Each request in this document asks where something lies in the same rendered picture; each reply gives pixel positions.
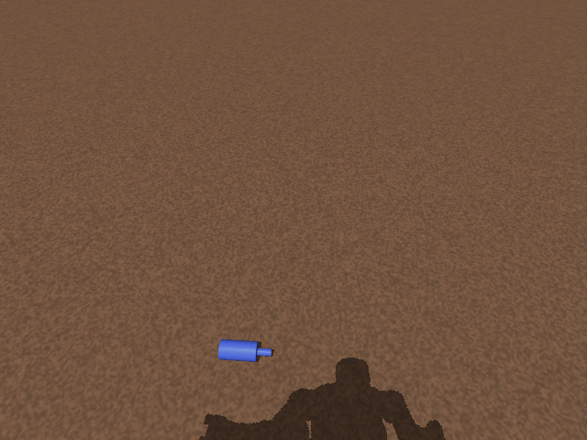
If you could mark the bottle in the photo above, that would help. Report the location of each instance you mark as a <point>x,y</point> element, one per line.
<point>241,350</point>

